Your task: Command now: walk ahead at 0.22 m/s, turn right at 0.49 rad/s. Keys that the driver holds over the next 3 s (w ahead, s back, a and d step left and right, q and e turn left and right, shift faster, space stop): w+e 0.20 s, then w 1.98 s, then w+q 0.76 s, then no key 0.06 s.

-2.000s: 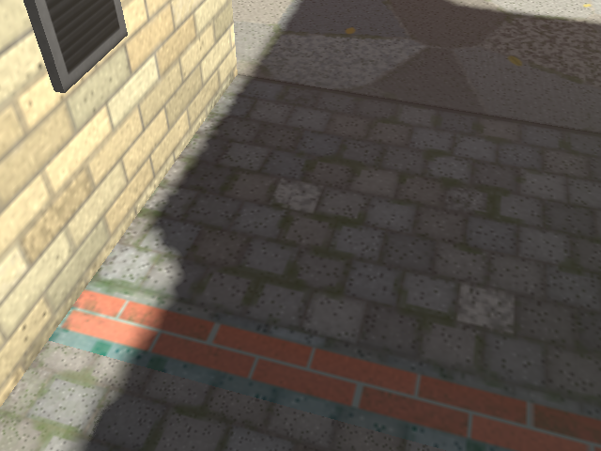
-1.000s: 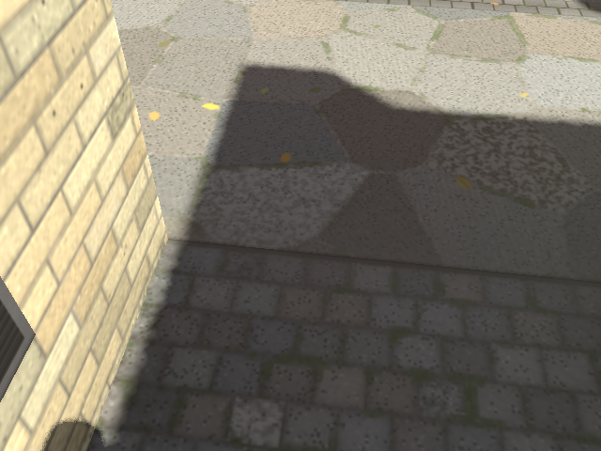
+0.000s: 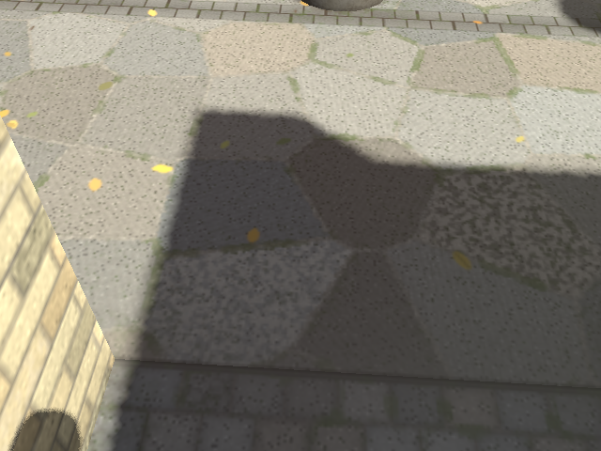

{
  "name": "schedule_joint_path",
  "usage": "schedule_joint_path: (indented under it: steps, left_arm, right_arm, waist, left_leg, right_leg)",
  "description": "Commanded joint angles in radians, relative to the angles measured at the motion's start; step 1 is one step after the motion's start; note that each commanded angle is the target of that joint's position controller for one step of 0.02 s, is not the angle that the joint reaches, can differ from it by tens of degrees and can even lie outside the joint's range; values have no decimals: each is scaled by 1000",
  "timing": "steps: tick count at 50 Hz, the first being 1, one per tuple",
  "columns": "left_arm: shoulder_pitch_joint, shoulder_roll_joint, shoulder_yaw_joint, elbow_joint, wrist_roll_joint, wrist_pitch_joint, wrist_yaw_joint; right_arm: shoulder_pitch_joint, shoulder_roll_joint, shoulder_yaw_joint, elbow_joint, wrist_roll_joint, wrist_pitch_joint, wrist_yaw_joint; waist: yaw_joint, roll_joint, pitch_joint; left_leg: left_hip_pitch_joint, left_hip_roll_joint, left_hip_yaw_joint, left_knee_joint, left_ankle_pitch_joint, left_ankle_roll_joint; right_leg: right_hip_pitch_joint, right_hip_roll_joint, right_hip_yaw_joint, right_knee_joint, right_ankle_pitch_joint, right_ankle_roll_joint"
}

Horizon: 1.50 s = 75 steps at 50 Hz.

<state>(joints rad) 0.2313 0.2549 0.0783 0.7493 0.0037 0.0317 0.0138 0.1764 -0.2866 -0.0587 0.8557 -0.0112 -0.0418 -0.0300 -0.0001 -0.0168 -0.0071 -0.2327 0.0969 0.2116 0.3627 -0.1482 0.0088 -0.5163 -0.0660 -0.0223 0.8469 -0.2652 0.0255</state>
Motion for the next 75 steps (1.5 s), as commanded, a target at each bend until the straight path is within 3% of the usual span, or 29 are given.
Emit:
schedule_joint_path:
  steps: [1,4,5,6,7,8,9,12,19,27,29,31,32,33,34,35,37,39,44,51,54,56,57,58,59,60,63,67,75]
  left_arm:
    - [4,84,34,-88,-7,-13,-13]
    - [60,60,38,-63,-17,-9,-27]
    - [158,86,55,-9,-22,-9,-21]
    - [268,168,81,8,-20,-15,-10]
    - [287,285,91,-34,-22,-38,-13]
    - [274,228,72,-43,-6,-71,-25]
    - [214,189,55,-56,-4,-92,-23]
    - [129,120,28,-76,-25,-92,-5]
    - [250,125,31,-22,-19,-101,28]
    - [267,133,37,44,-25,-95,18]
    - [235,159,41,44,-13,-84,18]
    - [191,162,37,40,-8,-71,15]
    - [193,135,23,24,7,-71,14]
    - [347,-12,-13,30,-3,-87,1]
    - [279,86,2,42,-30,-112,3]
    - [168,136,15,13,-58,-124,3]
    - [71,137,17,-2,-33,-133,11]
    - [97,107,21,4,-28,-113,13]
    - [-20,59,2,-40,-13,-95,12]
    - [-227,64,-12,-93,-28,-106,-22]
    - [-220,96,-3,-109,-26,-113,-31]
    - [-32,155,29,-53,-17,-121,-30]
    - [157,222,54,-10,-8,-121,-23]
    - [225,326,72,5,3,-117,-24]
    - [241,229,47,5,-5,-121,-31]
    - [154,176,27,-11,-6,-126,-32]
    - [-4,101,0,-31,5,-131,-38]
    - [22,129,9,4,-1,-149,-34]
    - [144,154,12,93,-13,-135,-9]
  right_arm:
    - [-32,-204,-59,-53,25,-4,7]
    - [-73,-159,-52,-47,54,11,8]
    - [-65,-103,-38,-37,42,19,16]
    - [-85,-36,-19,-55,17,19,27]
    - [-138,-32,-17,-127,3,-2,32]
    - [-218,-90,-29,-147,30,-31,40]
    - [-218,-118,-37,-149,47,-52,50]
    - [-172,-120,-43,-90,1,-67,55]
    - [-289,-31,-14,-88,19,-64,69]
    - [-380,-48,-1,-126,33,-87,98]
    - [-294,-77,-13,-102,23,-86,96]
    - [-50,-142,-42,-38,18,-80,82]
    - [144,-198,-52,-2,-1,-79,74]
    - [235,-245,-64,30,-4,-78,81]
    - [212,-150,-39,34,15,-85,79]
    - [123,-126,-33,27,19,-82,69]
    - [8,-84,-17,8,5,-82,59]
    - [-15,-58,-3,16,-8,-90,61]
    - [27,-112,-12,49,16,-88,42]
    - [136,-158,-22,94,46,-63,39]
    - [140,-183,-31,107,46,-40,37]
    - [114,-158,-26,97,38,-25,34]
    - [117,-105,-6,76,19,-23,33]
    - [224,11,29,53,12,-43,40]
    - [207,-65,14,71,35,-64,47]
    - [121,-135,-4,47,58,-75,52]
    - [48,-110,-11,37,30,-62,44]
    - [34,-69,-8,30,22,-28,38]
    - [-216,-34,3,-53,20,-37,53]
  waist:
    - [4,188,-44]
    - [39,148,-13]
    - [56,46,-24]
    - [85,-190,-18]
    - [63,-353,36]
    - [93,-245,27]
    - [55,-215,49]
    - [4,-114,16]
    - [50,-100,28]
    - [65,-97,132]
    - [16,-122,75]
    - [-109,-117,-85]
    - [-171,-16,-244]
    - [-90,323,-422]
    - [-128,271,-397]
    - [-120,220,-220]
    - [-63,41,-67]
    - [-12,82,-32]
    - [-15,61,52]
    - [-86,70,72]
    - [-52,96,65]
    - [55,85,-48]
    - [124,-1,-196]
    - [75,-281,-308]
    - [99,-246,-353]
    - [90,-165,-203]
    - [8,-50,-43]
    - [-20,-43,-8]
    - [55,-41,66]
  left_leg:
    - [21,275,-166,-179,-246,153]
    - [-10,245,-117,-68,-353,104]
    - [-63,179,-68,89,-368,76]
    - [-261,86,20,468,-374,14]
    - [-655,-81,-67,737,-477,-34]
    - [-730,-56,-239,844,-433,-5]
    - [-751,-22,-267,832,-317,21]
    - [-625,7,-260,685,-68,8]
    - [-522,-53,-226,318,222,-10]
    - [-456,-66,-197,124,193,42]
    - [-341,-108,-162,133,92,70]
    - [-1,-144,-135,130,111,127]
    - [347,40,-347,180,117,197]
    - [679,287,-862,67,-127,361]
    - [657,274,-977,-56,-216,331]
    - [523,243,-802,-63,-164,285]
    - [216,180,-599,-114,-8,244]
    - [85,132,-508,-173,54,242]
    - [15,109,-371,-259,134,247]
    - [131,116,-301,-219,131,195]
    - [227,162,-313,-146,179,167]
    - [202,103,-253,102,406,123]
    - [58,43,-199,390,297,85]
    - [-339,-135,-168,759,-217,20]
    - [-475,-122,-305,906,-424,32]
    - [-552,-66,-309,949,-357,53]
    - [-439,43,-286,802,-145,50]
    - [-431,49,-274,669,-40,16]
    - [-447,1,-227,269,273,-3]
  right_leg:
    - [76,1,-41,-86,-60,-45]
    - [216,17,-93,-314,-50,-106]
    - [325,72,-100,-382,-65,-135]
    - [455,-88,174,-485,-110,-209]
    - [559,-265,660,-609,-255,-368]
    - [528,-306,736,-683,-330,-401]
    - [516,-284,648,-674,-265,-358]
    - [476,-187,401,-658,46,-265]
    - [553,-116,201,-698,303,-197]
    - [615,-168,186,-676,377,-194]
    - [654,-158,173,-566,667,-178]
    - [585,-101,125,-262,956,-139]
    - [347,-52,120,47,673,-112]
    - [-27,151,133,421,-162,-44]
    - [-122,135,250,544,-276,-59]
    - [-204,75,202,569,-215,-67]
    - [-132,-20,143,459,-55,-75]
    - [-47,-58,137,386,-8,-76]
    - [-98,-95,86,82,124,-21]
    - [-27,-31,39,-269,312,-27]
    - [0,-13,35,-324,205,-64]
    - [267,34,-4,-367,188,-109]
    - [538,-74,111,-348,187,-163]
    - [870,-308,570,-440,44,-320]
    - [887,-335,766,-557,-105,-346]
    - [774,-303,633,-563,-105,-298]
    - [454,-186,344,-637,146,-243]
    - [387,-162,230,-705,291,-259]
    - [440,-128,93,-737,278,-218]
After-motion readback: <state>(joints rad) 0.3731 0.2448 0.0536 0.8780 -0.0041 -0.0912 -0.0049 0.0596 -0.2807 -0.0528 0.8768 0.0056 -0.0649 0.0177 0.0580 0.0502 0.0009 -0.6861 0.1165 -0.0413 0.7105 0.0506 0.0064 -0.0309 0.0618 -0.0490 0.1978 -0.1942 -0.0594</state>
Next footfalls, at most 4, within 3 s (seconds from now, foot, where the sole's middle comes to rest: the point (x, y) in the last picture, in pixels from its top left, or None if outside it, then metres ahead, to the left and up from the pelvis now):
0.12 right None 0.05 -0.14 -0.78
0.62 left None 0.46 -0.01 -0.78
1.14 right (443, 385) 0.67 -0.32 -0.78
1.70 left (364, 263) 1.03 -0.16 -0.78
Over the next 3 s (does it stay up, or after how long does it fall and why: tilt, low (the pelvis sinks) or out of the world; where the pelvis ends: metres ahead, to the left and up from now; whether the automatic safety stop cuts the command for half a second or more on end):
stays up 1.54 -0.29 0.00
